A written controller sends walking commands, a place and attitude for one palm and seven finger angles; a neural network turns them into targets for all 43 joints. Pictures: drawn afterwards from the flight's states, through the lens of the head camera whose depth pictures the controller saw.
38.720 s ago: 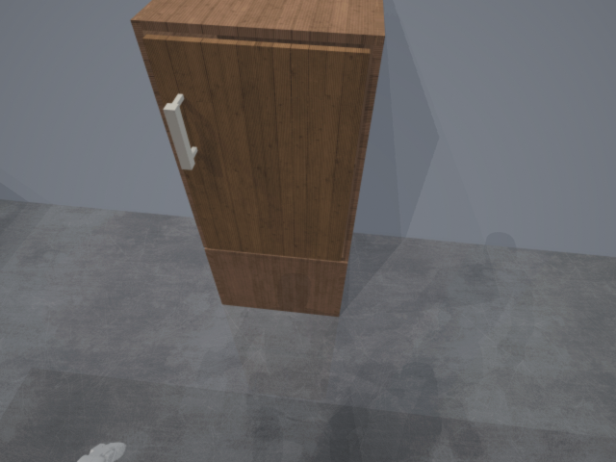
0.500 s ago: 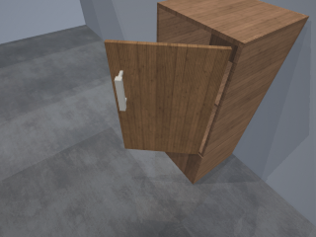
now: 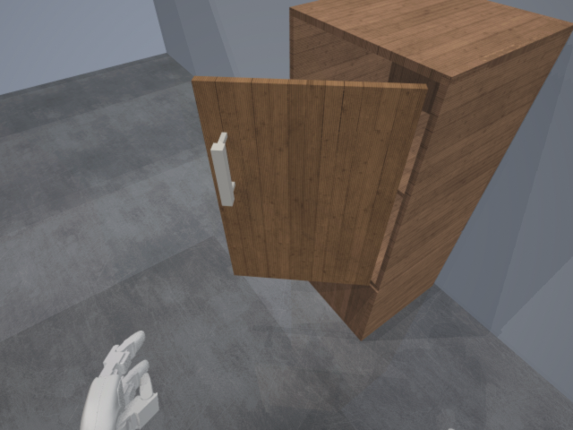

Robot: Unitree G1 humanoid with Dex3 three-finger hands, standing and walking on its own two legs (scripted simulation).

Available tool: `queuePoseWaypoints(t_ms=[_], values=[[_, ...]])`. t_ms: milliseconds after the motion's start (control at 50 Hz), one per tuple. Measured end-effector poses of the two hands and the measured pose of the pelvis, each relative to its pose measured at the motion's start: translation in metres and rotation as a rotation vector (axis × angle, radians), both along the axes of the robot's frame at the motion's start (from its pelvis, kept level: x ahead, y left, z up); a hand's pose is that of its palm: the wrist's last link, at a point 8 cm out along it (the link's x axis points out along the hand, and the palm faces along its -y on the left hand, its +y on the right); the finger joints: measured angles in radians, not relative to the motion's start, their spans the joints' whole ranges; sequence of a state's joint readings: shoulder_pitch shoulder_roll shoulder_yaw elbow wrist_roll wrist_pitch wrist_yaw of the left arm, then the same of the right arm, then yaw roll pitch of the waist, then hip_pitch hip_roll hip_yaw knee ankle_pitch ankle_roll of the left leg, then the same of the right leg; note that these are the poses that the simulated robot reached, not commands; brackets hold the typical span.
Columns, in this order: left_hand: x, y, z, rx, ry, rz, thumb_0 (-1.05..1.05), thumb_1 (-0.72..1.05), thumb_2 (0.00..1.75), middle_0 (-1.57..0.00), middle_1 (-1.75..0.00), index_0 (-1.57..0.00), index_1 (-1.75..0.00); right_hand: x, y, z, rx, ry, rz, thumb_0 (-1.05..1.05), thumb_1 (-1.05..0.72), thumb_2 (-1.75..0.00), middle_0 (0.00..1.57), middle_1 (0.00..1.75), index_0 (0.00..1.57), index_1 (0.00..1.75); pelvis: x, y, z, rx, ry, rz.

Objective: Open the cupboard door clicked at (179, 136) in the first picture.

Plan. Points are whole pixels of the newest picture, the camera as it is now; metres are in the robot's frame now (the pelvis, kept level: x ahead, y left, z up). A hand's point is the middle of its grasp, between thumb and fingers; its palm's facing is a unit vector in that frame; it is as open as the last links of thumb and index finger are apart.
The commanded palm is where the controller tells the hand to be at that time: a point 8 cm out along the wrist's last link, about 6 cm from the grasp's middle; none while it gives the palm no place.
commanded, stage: raise the hand with hooked fingers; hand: left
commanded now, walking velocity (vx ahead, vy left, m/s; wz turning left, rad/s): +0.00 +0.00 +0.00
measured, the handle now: (225, 169) +0.58 +0.14 +0.04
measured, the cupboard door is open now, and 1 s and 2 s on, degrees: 49 49 49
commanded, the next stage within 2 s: move the hooked fingers beside the handle in 1.92 s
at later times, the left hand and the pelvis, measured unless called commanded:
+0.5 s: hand (157, 382) +0.20 +0.19 -0.02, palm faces -0.08 -0.99 -0.08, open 10.1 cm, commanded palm +0.17 +0.25 -0.01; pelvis -0.01 -0.02 -0.08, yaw +1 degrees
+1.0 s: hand (120, 338) +0.24 +0.24 +0.02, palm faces -0.04 -1.00 -0.08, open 13.0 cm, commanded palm +0.22 +0.29 +0.03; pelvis +0.00 +0.00 -0.05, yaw +0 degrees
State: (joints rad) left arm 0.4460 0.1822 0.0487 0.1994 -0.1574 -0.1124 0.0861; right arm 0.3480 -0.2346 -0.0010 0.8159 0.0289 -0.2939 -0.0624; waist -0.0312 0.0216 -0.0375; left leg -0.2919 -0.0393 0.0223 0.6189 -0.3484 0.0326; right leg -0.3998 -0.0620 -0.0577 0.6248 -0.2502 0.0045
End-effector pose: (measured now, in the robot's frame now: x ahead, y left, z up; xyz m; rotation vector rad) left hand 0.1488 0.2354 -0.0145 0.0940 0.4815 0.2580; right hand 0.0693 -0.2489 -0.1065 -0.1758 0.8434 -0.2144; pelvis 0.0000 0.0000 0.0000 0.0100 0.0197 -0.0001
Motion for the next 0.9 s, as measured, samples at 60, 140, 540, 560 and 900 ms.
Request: queuePoseWaypoints(t_ms=[60,140,540,560,900], values=[[0.037,-0.016,0.026,-0.049,-0.308,-0.127,0.02,0.84,0.85,-0.21,-0.36,-0.20,-0.36,0.045,-0.014,0.016,-0.038,-0.178,0.057,0.02,-0.92,-0.90,0.20,0.30,0.20,0.30,-0.003,-0.004,-0.014,0.006,0.064,-0.013],[0.041,-0.035,0.020,-0.085,-0.507,-0.338,0.01,0.75,0.82,-0.21,-0.41,-0.21,-0.41,0.099,-0.028,0.035,-0.088,-0.356,0.126,0.02,-0.91,-0.90,0.20,0.30,0.20,0.30,-0.005,-0.010,-0.039,0.009,0.123,-0.028],[0.042,0.010,0.003,-0.053,-0.384,-0.362,0.01,0.26,0.62,-0.25,-0.71,-0.25,-0.71,0.115,0.029,-0.042,0.062,-0.179,0.197,0.02,-0.91,-0.90,0.20,0.30,0.20,0.30,-0.005,-0.018,-0.073,-0.052,0.222,0.020],[0.045,0.013,0.005,-0.057,-0.371,-0.358,0.01,0.24,0.61,-0.25,-0.72,-0.25,-0.72,0.107,0.029,-0.042,0.066,-0.164,0.179,0.02,-0.90,-0.90,0.20,0.30,0.20,0.30,-0.004,-0.017,-0.071,-0.049,0.222,0.017],[0.065,0.048,0.026,-0.035,-0.421,-0.330,0.00,-0.15,0.44,-0.28,-0.98,-0.28,-0.98,0.080,-0.012,0.001,-0.106,-0.164,0.120,0.02,-0.91,-0.90,0.20,0.30,0.20,0.30,0.000,0.000,-0.050,-0.047,0.180,0.006]])
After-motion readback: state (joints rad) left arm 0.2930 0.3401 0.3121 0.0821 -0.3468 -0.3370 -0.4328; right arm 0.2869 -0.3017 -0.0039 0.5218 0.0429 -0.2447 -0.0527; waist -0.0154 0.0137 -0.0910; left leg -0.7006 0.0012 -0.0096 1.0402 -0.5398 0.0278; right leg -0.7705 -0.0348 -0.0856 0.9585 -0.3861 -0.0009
